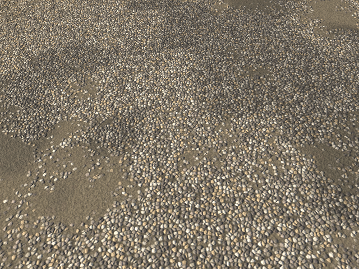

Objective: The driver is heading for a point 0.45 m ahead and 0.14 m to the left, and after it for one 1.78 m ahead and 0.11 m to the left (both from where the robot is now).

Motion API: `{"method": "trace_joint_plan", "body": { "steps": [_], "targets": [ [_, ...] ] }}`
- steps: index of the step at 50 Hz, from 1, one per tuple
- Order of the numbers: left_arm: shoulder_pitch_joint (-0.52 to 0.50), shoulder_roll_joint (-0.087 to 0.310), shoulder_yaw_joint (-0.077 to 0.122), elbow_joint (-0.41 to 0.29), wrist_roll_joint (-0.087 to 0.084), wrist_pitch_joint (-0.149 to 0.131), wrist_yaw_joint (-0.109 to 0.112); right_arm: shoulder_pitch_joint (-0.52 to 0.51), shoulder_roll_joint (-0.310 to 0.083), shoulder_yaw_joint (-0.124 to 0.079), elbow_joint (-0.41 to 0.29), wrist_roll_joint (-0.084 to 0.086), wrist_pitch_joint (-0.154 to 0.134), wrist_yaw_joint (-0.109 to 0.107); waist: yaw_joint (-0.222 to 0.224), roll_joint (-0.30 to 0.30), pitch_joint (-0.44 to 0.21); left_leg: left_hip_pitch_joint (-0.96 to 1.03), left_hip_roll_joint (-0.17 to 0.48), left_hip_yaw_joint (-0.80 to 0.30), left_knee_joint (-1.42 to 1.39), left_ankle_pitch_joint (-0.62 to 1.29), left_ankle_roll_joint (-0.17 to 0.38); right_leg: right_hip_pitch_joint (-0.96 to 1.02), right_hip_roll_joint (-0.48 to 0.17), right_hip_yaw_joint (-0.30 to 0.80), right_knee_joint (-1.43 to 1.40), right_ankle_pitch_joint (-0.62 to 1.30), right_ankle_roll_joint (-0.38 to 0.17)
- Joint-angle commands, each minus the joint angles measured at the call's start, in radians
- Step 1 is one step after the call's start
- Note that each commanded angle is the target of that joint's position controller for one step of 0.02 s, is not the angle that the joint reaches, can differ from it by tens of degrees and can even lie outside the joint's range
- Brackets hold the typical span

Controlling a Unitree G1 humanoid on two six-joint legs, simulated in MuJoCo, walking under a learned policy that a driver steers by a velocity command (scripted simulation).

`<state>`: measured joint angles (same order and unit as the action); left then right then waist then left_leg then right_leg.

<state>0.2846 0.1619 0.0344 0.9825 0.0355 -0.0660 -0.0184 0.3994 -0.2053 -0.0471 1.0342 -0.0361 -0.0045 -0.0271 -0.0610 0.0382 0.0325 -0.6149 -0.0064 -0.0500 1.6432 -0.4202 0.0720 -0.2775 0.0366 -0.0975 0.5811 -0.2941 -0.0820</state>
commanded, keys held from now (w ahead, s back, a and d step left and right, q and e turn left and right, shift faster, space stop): w+q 0.40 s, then q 0.10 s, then e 0.50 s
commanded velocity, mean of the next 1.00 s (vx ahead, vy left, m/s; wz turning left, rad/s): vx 0.31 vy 0.00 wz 0.17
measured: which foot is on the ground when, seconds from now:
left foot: up 0.00-0.44, down 0.46-0.86, up 0.88-1.00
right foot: down 0.00-0.46, up 0.48-0.82, down 0.84-1.00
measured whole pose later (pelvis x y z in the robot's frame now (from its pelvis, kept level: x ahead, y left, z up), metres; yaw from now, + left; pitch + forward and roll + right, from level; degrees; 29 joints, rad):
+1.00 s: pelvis +0.45 +0.10 -0.18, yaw +8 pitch +1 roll +2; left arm 0.20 0.21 0.06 0.87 0.02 0.01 0.01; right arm 0.17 -0.22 -0.06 0.91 -0.02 0.02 -0.03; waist 0.01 0.01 0.05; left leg -0.46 -0.04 0.02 1.09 -0.48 0.02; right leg -0.41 0.05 0.01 0.58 -0.18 -0.08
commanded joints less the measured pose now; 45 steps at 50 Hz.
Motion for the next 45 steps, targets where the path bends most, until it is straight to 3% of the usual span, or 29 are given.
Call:
{"method": "trace_joint_plan", "body": {
  "steps": [1,3,4,5,6,8,9,11,15,18,20,21,22,23,24,25,26,28,29,30,31,32,34,37,41,42,43,44,45],
  "targets": [
    [0.092,0.147,0.022,-0.015,-0.012,-0.052,0.01,-0.005,-0.026,-0.021,-0.035,-0.02,0.014,0.049,0.009,-0.12,0.086,-0.041,0.061,-0.056,-0.427,0.289,-0.055,-0.121,-0.303,0.254,-0.284,0.293,-0.149],
    [0.141,0.154,0.023,0.002,-0.012,-0.04,0.014,0.006,-0.014,-0.018,-0.037,-0.026,0.031,0.058,-0.003,-0.159,0.04,-0.05,0.068,-0.049,-0.481,0.324,-0.052,-0.064,-0.321,0.238,-0.247,0.463,-0.168],
    [0.13,0.177,0.033,-0.005,0.008,-0.045,0.007,0.029,-0.032,-0.024,-0.027,-0.02,0.036,0.06,-0.017,-0.159,0.014,-0.051,0.065,-0.028,-0.435,0.452,-0.024,-0.034,-0.322,0.216,-0.218,0.51,-0.16],
    [0.147,0.165,0.03,-0.006,0.004,-0.042,0.002,-0.022,-0.052,-0.031,-0.042,-0.012,0.037,0.061,-0.005,-0.125,0.021,-0.085,0.066,-0.041,-0.438,0.473,-0.004,-0.015,-0.329,0.211,-0.217,0.488,-0.147],
    [0.145,0.106,0.02,0.016,-0.011,-0.05,0.007,-0.141,-0.073,-0.043,-0.084,-0.004,0.022,0.07,0.008,-0.099,0.066,-0.211,0.086,-0.089,-0.567,0.598,0.011,0.079,-0.273,0.172,-0.204,0.292,-0.098],
    [0.225,0.109,0.017,0.042,0.0,-0.061,0.019,-0.262,-0.064,-0.042,-0.108,-0.005,0.004,0.076,0.067,-0.124,0.101,-0.311,0.072,-0.087,-0.638,0.663,0.023,0.178,-0.276,0.182,-0.194,0.175,-0.084],
    [0.203,0.122,0.022,0.04,0.011,-0.067,0.027,-0.32,-0.069,-0.037,-0.124,-0.001,-0.01,0.076,0.072,-0.076,0.094,-0.228,0.052,-0.057,-0.791,0.796,0.014,0.113,-0.256,0.123,-0.174,0.032,-0.06],
    [0.239,0.122,0.014,0.053,0.022,-0.074,0.037,-0.387,-0.046,-0.031,-0.139,0.007,-0.024,0.088,0.105,-0.073,0.096,-0.16,0.048,-0.031,-0.839,0.916,0.019,0.104,-0.274,0.123,-0.151,-0.083,-0.061],
    [0.3,0.143,0.018,0.071,0.034,-0.079,0.042,-0.544,-0.067,-0.025,-0.201,0.01,-0.032,0.088,0.185,-0.077,0.204,-0.219,0.062,0.022,-1.024,0.907,0.018,0.218,-0.296,0.092,-0.059,-0.047,-0.062],
    [0.303,0.108,0.002,0.089,0.028,-0.049,0.051,-0.571,-0.038,-0.006,-0.204,0.018,-0.036,0.101,0.209,-0.061,0.228,-0.051,0.071,0.091,-1.187,0.953,0.022,0.196,-0.272,0.008,0.057,0.007,-0.04],
    [0.312,0.115,-0.007,0.097,0.029,-0.019,0.059,-0.459,-0.046,-0.003,-0.154,0.012,-0.031,0.094,0.172,-0.033,0.164,0.097,0.073,0.126,-1.249,0.949,0.045,0.235,-0.26,-0.029,0.237,0.12,-0.035],
    [0.319,0.127,-0.008,0.099,0.03,-0.014,0.063,-0.345,-0.062,-0.009,-0.112,-0.006,-0.029,0.086,0.133,-0.005,0.104,0.215,0.046,0.165,-1.276,0.936,0.049,0.248,-0.242,-0.038,0.394,0.24,-0.033],
    [0.305,0.159,0.003,0.105,0.023,0.001,0.073,-0.159,-0.102,-0.024,-0.048,-0.013,-0.031,0.076,0.044,-0.036,0.027,0.432,0.068,0.11,-1.321,0.903,0.063,0.182,-0.246,-0.005,0.639,0.303,-0.044],
    [0.248,0.189,0.017,0.092,-0.003,0.0,0.063,0.021,-0.146,-0.044,0.016,-0.038,-0.036,0.067,-0.076,0.061,-0.065,0.694,0.014,0.192,-1.391,1.032,0.06,0.068,-0.159,-0.09,0.938,0.205,-0.012],
    [0.356,0.147,0.027,0.095,-0.033,0.007,0.06,0.041,-0.255,-0.068,0.036,-0.045,-0.038,0.067,-0.009,0.224,-0.09,1.037,0.152,0.079,-1.111,1.528,0.113,-0.357,-0.034,-0.121,1.371,-0.636,0.038],
    [0.35,0.145,0.016,0.021,-0.078,0.007,0.072,0.098,-0.311,-0.078,-0.012,-0.008,-0.039,0.064,-0.045,0.225,-0.358,1.409,0.422,-0.201,-0.829,1.933,0.286,-0.666,-0.056,0.043,1.511,-0.647,0.057],
    [0.219,0.176,0.005,-0.031,-0.06,0.002,0.069,0.097,-0.239,-0.06,-0.047,0.016,-0.031,0.051,-0.107,0.071,-0.406,1.362,0.441,-0.248,-0.975,1.614,0.29,-0.747,-0.118,0.099,1.349,-0.477,0.044],
    [0.223,0.131,-0.003,-0.019,-0.029,0.015,0.041,-0.066,-0.165,-0.031,-0.082,0.01,-0.019,0.013,0.02,-0.035,-0.307,1.034,0.424,-0.252,-1.131,0.965,0.295,-0.7,-0.135,0.109,1.113,-0.292,0.048],
    [0.197,0.135,0.006,-0.012,0.018,0.033,0.041,-0.091,-0.135,-0.02,-0.097,0.018,-0.031,-0.007,0.031,-0.035,-0.282,0.772,0.455,-0.287,-1.183,0.906,0.299,-0.545,-0.143,0.138,1.044,-0.18,0.055],
    [0.177,0.099,0.0,-0.017,0.02,0.061,0.043,-0.196,-0.098,0.001,-0.116,0.028,-0.048,-0.006,0.096,-0.104,-0.174,0.455,0.379,-0.173,-1.293,0.907,0.271,-0.346,-0.165,0.134,0.779,-0.059,0.087],
    [0.198,0.057,-0.006,-0.008,0.016,0.074,0.041,-0.224,-0.103,0.002,-0.109,0.013,-0.06,0.0,0.124,-0.07,-0.114,0.297,0.32,-0.096,-1.315,0.976,0.253,-0.211,-0.144,0.118,0.652,-0.011,0.098],
    [0.208,0.04,-0.012,0.001,0.005,0.073,0.039,-0.224,-0.101,0.005,-0.102,0.008,-0.074,0.006,0.134,-0.038,-0.129,0.265,0.284,-0.047,-1.315,1.032,0.225,-0.142,-0.138,0.122,0.549,0.044,0.094],
    [0.201,0.037,-0.015,-0.007,-0.017,0.057,0.034,-0.255,-0.075,0.012,-0.094,0.022,-0.091,0.023,0.147,0.04,-0.146,0.263,0.22,0.062,-1.286,1.096,0.163,-0.04,-0.119,0.111,0.308,0.155,0.068],
    [0.099,0.075,0.0,-0.042,-0.014,0.037,0.032,-0.197,-0.093,0.003,-0.075,0.034,-0.087,0.024,0.107,0.041,-0.147,0.361,0.222,0.082,-1.248,0.996,0.138,-0.037,-0.077,0.076,0.215,0.2,0.039],
    [0.025,0.079,0.012,-0.083,0.011,0.029,0.013,-0.145,-0.111,-0.018,-0.067,0.027,-0.045,0.005,0.095,0.006,-0.037,0.358,0.24,0.067,-1.143,0.663,0.101,-0.026,-0.056,0.067,0.054,0.143,-0.008],
    [0.035,0.103,0.02,-0.088,0.009,0.027,0.01,-0.099,-0.118,-0.027,-0.065,0.016,-0.037,0.002,0.089,-0.047,-0.032,0.331,0.201,0.083,-1.064,0.533,0.064,0.028,-0.079,0.127,-0.01,0.312,-0.029],
    [0.063,0.19,0.043,-0.099,0.01,0.021,0.012,-0.022,-0.095,-0.029,-0.08,0.006,-0.03,0.001,0.058,-0.23,-0.068,0.249,0.097,0.164,-0.872,0.238,0.012,0.121,-0.227,0.321,-0.031,0.726,-0.091],
    [0.135,0.233,0.06,-0.101,-0.009,0.032,0.015,-0.05,-0.067,-0.024,-0.114,0.027,-0.011,-0.003,0.13,-0.363,-0.141,0.098,-0.08,0.188,-0.584,-0.248,-0.027,0.203,-0.43,0.605,-0.138,0.912,-0.278],
    [0.157,0.234,0.06,-0.094,-0.023,0.047,0.021,-0.112,-0.058,-0.019,-0.14,0.018,0.009,0.001,0.127,-0.222,-0.167,0.048,-0.059,0.064,-0.485,-0.271,-0.03,0.2,-0.408,0.632,-0.185,0.68,-0.307]
  ]
}}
